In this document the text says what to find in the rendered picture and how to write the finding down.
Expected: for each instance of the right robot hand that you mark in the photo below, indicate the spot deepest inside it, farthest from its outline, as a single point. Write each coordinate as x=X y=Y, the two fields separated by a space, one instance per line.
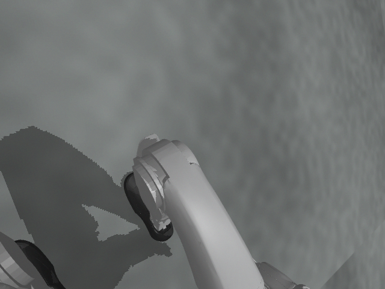
x=273 y=278

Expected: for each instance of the right robot foot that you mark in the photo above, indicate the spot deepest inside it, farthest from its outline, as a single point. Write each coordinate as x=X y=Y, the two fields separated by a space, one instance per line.
x=136 y=202

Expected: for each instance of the left robot foot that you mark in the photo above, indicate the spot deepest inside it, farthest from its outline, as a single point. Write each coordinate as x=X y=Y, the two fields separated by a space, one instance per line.
x=41 y=263

